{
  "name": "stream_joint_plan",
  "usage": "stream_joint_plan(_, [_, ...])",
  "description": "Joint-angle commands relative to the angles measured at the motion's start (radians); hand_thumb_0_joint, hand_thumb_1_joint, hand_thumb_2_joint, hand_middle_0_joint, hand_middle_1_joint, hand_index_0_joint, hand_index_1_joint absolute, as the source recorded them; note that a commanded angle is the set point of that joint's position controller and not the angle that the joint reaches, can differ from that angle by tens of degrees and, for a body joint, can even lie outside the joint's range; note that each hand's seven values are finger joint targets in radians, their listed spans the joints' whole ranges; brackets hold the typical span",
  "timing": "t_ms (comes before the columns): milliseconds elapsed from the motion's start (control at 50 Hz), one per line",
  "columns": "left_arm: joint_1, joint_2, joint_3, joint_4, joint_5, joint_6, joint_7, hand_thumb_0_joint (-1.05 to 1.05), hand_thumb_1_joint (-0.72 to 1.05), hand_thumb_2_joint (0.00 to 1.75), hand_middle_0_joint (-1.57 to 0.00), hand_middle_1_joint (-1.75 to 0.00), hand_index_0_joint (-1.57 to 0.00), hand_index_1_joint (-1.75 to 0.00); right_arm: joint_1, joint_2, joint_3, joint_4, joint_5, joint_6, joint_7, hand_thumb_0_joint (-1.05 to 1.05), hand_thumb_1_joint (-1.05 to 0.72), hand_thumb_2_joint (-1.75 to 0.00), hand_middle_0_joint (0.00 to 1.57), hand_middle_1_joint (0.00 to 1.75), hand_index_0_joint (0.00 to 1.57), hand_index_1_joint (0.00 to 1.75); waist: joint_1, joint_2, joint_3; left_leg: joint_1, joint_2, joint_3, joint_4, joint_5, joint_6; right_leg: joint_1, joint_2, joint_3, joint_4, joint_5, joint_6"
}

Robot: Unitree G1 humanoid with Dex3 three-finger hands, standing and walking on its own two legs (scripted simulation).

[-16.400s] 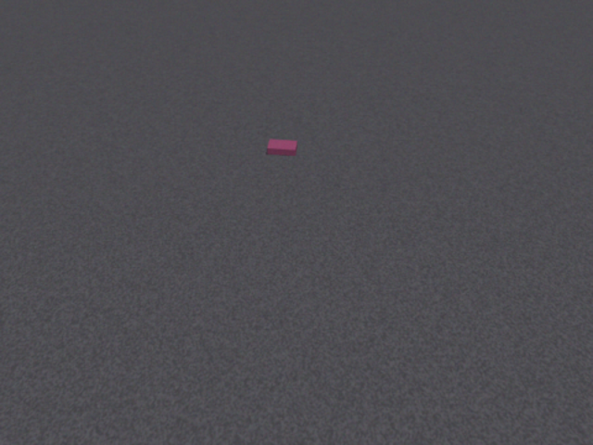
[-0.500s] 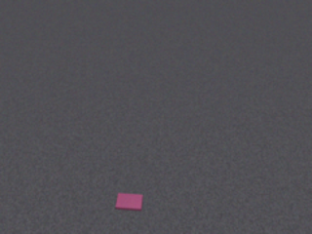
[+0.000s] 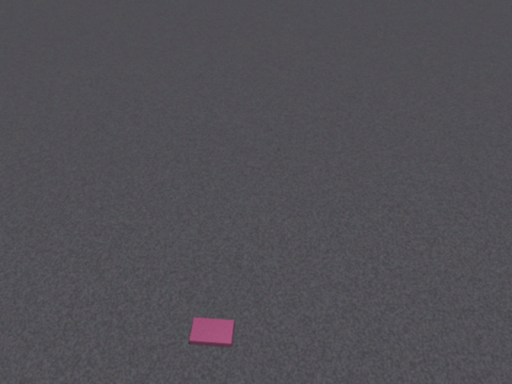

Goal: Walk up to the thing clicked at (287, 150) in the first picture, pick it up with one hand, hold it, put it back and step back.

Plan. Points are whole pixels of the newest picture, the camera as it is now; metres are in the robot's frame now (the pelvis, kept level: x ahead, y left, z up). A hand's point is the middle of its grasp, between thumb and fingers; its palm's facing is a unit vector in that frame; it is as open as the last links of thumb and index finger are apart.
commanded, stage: rise first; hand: left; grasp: from above
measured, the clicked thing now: (212, 332) +0.45 +0.20 -0.76
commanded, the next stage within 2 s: none
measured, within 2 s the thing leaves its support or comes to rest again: neither
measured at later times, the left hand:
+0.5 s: hand out of the picture +0.14 +0.25 -0.19, palm faces -0.10 -0.92 -0.39, open 12.3 cm
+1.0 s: hand out of the picture +0.12 +0.26 -0.25, palm faces -0.20 -0.86 -0.46, open 13.9 cm
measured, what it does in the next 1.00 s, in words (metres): lowers itself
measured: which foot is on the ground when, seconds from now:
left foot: down 0.00-1.00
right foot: down 0.00-1.00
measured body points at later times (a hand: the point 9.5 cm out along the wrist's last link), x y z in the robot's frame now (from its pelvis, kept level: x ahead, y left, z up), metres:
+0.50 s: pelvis -0.01 +0.01 -0.05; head +0.06 +0.01 +0.40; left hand +0.14 +0.30 -0.17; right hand +0.10 -0.25 -0.16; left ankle -0.01 +0.11 -0.75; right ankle -0.01 -0.10 -0.75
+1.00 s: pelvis -0.02 +0.01 -0.11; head +0.09 +0.03 +0.32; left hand +0.13 +0.30 -0.22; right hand +0.16 -0.24 -0.19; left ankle -0.01 +0.11 -0.75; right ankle -0.01 -0.10 -0.75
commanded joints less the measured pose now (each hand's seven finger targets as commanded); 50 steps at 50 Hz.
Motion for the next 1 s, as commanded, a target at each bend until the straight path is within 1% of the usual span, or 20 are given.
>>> stream_joint_plan(0, [-0.031, 0.218, 0.043, -0.052, -0.001, -0.016, 0.012, 0.0, 0.9, 0.9, -0.2, -0.3, -0.2, -0.3, -0.024, -0.216, -0.042, -0.056, 0.002, -0.02, -0.018, 0.0, -0.9, -0.9, 0.2, 0.3, 0.2, 0.3, 0.004, -0.001, -0.077, 0.001, 0.145, -0.102, -0.034, 0.187, 0.019, 0.017, -0.156, 0.117, -0.03, 0.176, -0.005])
stream_joint_plan(40, [-0.037, 0.22, 0.044, -0.054, -0.002, -0.016, 0.012, 0.0, 0.85, 0.91, -0.21, -0.33, -0.21, -0.33, -0.022, -0.212, -0.041, -0.056, 0.002, -0.019, -0.018, 0.0, -0.9, -0.9, 0.2, 0.3, 0.2, 0.3, 0.001, -0.007, -0.079, 0.004, 0.148, -0.101, -0.033, 0.189, 0.02, 0.017, -0.159, 0.12, -0.024, 0.172, -0.009])
stream_joint_plan(60, [-0.388, 0.053, 0.042, -0.404, -0.06, -0.109, 0.031, 0.0, 0.77, 0.93, -0.24, -0.41, -0.2, -0.41, -0.026, -0.055, -0.007, -0.328, 0.071, -0.068, -0.038, 0.0, -0.94, -0.91, 0.2, 0.3, 0.2, 0.3, -0.123, 0.033, -0.006, -0.127, 0.006, 0.039, 0.043, 0.037, 0.008, -0.244, -0.022, 0.02, 0.057, 0.102, 0.004])
stream_joint_plan(80, [-0.523, 0.11, 0.068, -0.365, -0.057, -0.104, 0.033, 0.0, 0.69, 0.91, -0.23, -0.49, -0.19, -0.49, 0.019, -0.078, -0.011, -0.278, 0.069, -0.069, -0.046, 0.0, -0.86, -0.89, 0.2, 0.3, 0.2, 0.3, -0.089, -0.022, -0.06, -0.133, 0.001, 0.031, 0.073, 0.013, 0.014, -0.194, -0.024, 0.012, 0.074, 0.065, 0.011])
stream_joint_plan(100, [-0.297, 0.153, 0.103, -0.115, -0.039, -0.05, 0.033, 0.0, 0.61, 0.91, -0.21, -0.57, -0.18, -0.57, 0.057, -0.1, -0.018, -0.249, 0.065, -0.055, -0.05, 0.0, -0.86, -0.89, 0.2, 0.3, 0.2, 0.3, -0.077, -0.059, -0.028, -0.178, -0.012, 0.034, 0.098, -0.019, 0.019, -0.217, -0.015, 0.003, 0.084, 0.017, 0.003])
stream_joint_plan(120, [-0.206, 0.147, 0.114, -0.064, -0.03, -0.031, 0.015, 0.0, 0.53, 0.9, -0.18, -0.65, -0.17, -0.65, 0.067, -0.1, -0.034, -0.28, 0.064, -0.044, -0.048, 0.0, -0.85, -0.89, 0.2, 0.3, 0.2, 0.3, -0.041, -0.075, -0.021, -0.216, -0.002, 0.038, 0.139, 0.002, 0.019, -0.248, -0.014, -0.003, 0.119, 0.016, 0.002])
stream_joint_plan(140, [-0.261, 0.201, 0.131, -0.122, -0.005, -0.033, 0.006, 0.0, 0.45, 0.9, -0.16, -0.73, -0.16, -0.73, 0.072, -0.105, -0.051, -0.309, 0.054, -0.045, -0.053, 0.0, -0.87, -0.89, 0.2, 0.3, 0.2, 0.3, -0.033, -0.065, -0.105, -0.225, -0.005, 0.037, 0.178, 0.022, 0.02, -0.255, -0.016, 0.002, 0.159, 0.033, 0.001])
stream_joint_plan(160, [-0.328, 0.295, 0.189, -0.224, 0.011, -0.051, 0.002, 0.0, 0.37, 0.9, -0.16, -0.81, -0.16, -0.8, 0.095, -0.11, -0.069, -0.328, 0.048, -0.052, -0.058, 0.0, -0.87, -0.89, 0.2, 0.3, 0.2, 0.3, -0.015, -0.007, -0.241, -0.207, -0.009, 0.036, 0.212, 0.055, 0.016, -0.224, -0.024, 0.014, 0.204, 0.081, 0.002])
stream_joint_plan(180, [-0.233, 0.285, 0.208, -0.183, 0.036, -0.038, -0.011, 0.0, 0.29, 0.88, -0.14, -0.89, -0.16, -0.87, 0.102, -0.102, -0.078, -0.36, 0.04, -0.055, -0.052, 0.0, -0.88, -0.89, 0.2, 0.3, 0.2, 0.3, -0.012, 0.006, -0.3, -0.233, -0.014, 0.035, 0.25, 0.095, 0.014, -0.213, -0.026, 0.016, 0.249, 0.124, 0.0])
stream_joint_plan(200, [-0.08, 0.215, 0.192, -0.062, 0.063, -0.016, -0.027, 0.0, 0.21, 0.88, -0.14, -0.93, -0.17, -0.9, 0.132, -0.094, -0.085, -0.365, 0.032, -0.052, -0.042, 0.0, -0.92, -0.9, 0.2, 0.3, 0.2, 0.3, -0.006, -0.037, -0.274, -0.303, -0.015, 0.026, 0.295, 0.101, 0.014, -0.243, -0.024, 0.014, 0.291, 0.135, -0.001])
stream_joint_plan(220, [-0.023, 0.202, 0.194, -0.08, 0.081, -0.006, -0.036, 0.0, 0.13, 0.92, -0.13, -0.95, -0.15, -0.93, 0.129, -0.092, -0.091, -0.398, 0.03, -0.05, -0.037, 0.0, -0.92, -0.9, 0.2, 0.3, 0.2, 0.3, 0.022, -0.014, -0.31, -0.322, -0.022, 0.029, 0.318, 0.116, 0.011, -0.232, -0.023, 0.017, 0.318, 0.147, -0.005])
stream_joint_plan(260, [-0.098, 0.231, 0.214, -0.254, 0.101, 0.014, -0.026, 0.0, -0.03, 0.92, -0.13, -0.98, -0.14, -0.96, 0.113, -0.086, -0.099, -0.461, 0.035, -0.052, -0.04, 0.0, -0.92, -0.9, 0.2, 0.3, 0.2, 0.3, 0.044, 0.059, -0.39, -0.285, -0.024, 0.028, 0.313, 0.13, -0.001, -0.221, -0.015, 0.019, 0.321, 0.132, -0.012])
stream_joint_plan(320, [-0.072, 0.165, 0.173, -0.27, 0.119, 0.096, -0.006, 0.0, -0.27, 0.92, -0.16, -0.97, -0.16, -0.97, 0.071, -0.076, -0.083, -0.53, 0.042, -0.055, -0.037, 0.0, -0.91, -0.9, 0.2, 0.3, 0.2, 0.3, 0.022, 0.052, -0.26, -0.369, -0.011, 0.015, 0.316, 0.033, -0.007, -0.315, -0.002, 0.004, 0.316, 0.012, -0.015])
stream_joint_plan(380, [-0.055, 0.16, 0.172, -0.345, 0.127, 0.147, 0.009, 0.0, -0.5, 0.94, -0.15, -0.99, -0.14, -1.0, 0.072, -0.066, -0.086, -0.575, 0.046, -0.066, -0.036, 0.0, -0.91, -0.9, 0.2, 0.3, 0.2, 0.3, 0.007, -0.005, -0.266, -0.427, -0.002, 0.014, 0.375, -0.023, 0.004, -0.381, 0.004, -0.002, 0.365, -0.045, -0.01])
stream_joint_plan(480, [-0.079, 0.155, 0.181, -0.49, 0.143, 0.15, 0.024, 0.0, -0.51, 0.91, -0.19, -0.97, -0.18, -0.97, 0.108, -0.053, -0.092, -0.611, 0.038, -0.105, -0.037, 0.0, -0.91, -0.9, 0.2, 0.3, 0.2, 0.3, -0.024, -0.004, -0.309, -0.502, 0.006, 0.011, 0.503, -0.042, 0.008, -0.51, 0.005, -0.004, 0.494, -0.065, -0.005])
stream_joint_plan(580, [0.037, 0.176, 0.205, -0.654, 0.165, 0.137, 0.028, 0.0, -0.53, 0.95, -0.16, -0.98, -0.15, -0.99, 0.107, -0.047, -0.098, -0.648, 0.032, -0.134, -0.041, 0.0, -0.9, -0.9, 0.2, 0.3, 0.2, 0.3, -0.014, 0.055, -0.404, -0.528, 0.011, 0.006, 0.596, 0.017, 0.003, -0.582, 0.003, 0.0, 0.604, -0.034, -0.011])
stream_joint_plan(740, [0.183, 0.148, 0.175, -0.808, 0.196, 0.199, 0.023, 0.0, -0.55, 0.93, -0.17, -0.98, -0.16, -0.99, 0.106, -0.045, -0.094, -0.69, 0.026, -0.146, -0.043, 0.0, -0.93, -0.91, 0.2, 0.3, 0.2, 0.3, -0.026, 0.073, -0.47, -0.557, 0.018, -0.013, 0.684, 0.121, 0.002, -0.64, 0.007, -0.01, 0.683, 0.018, -0.011])
stream_joint_plan(820, [0.203, 0.136, 0.172, -0.808, 0.213, 0.223, 0.026, 0.0, -0.52, 0.92, -0.16, -0.98, -0.16, -0.98, 0.091, -0.042, -0.092, -0.71, 0.024, -0.152, -0.041, 0.0, -0.92, -0.9, 0.2, 0.3, 0.2, 0.3, -0.03, 0.059, -0.411, -0.649, 0.016, -0.02, 0.72, 0.05, 0.003, -0.706, 0.009, -0.016, 0.719, -0.032, -0.012])
stream_joint_plan(920, [0.231, 0.143, 0.18, -0.868, 0.236, 0.222, 0.029, 0.0, -0.51, 0.91, -0.15, -0.99, -0.15, -0.99, 0.089, -0.038, -0.092, -0.74, 0.025, -0.163, -0.034, 0.0, -0.91, -0.9, 0.2, 0.3, 0.2, 0.3, -0.021, 0.062, -0.448, -0.702, 0.01, -0.017, 0.774, 0.025, 0.005, -0.759, 0.011, -0.018, 0.78, -0.053, -0.017])
stream_joint_plan(980, [0.141, 0.158, 0.163, -0.874, 0.266, 0.2, 0.033, 0.0, -0.53, 0.91, -0.17, -0.98, -0.16, -0.98, 0.083, -0.04, -0.092, -0.737, 0.026, -0.175, -0.031, 0.0, -0.92, -0.9, 0.2, 0.3, 0.2, 0.3, -0.05, 0.065, -0.444, -0.76, 0.009, -0.016, 0.828, -0.025, 0.01, -0.833, 0.012, -0.013, 0.823, -0.083, -0.015])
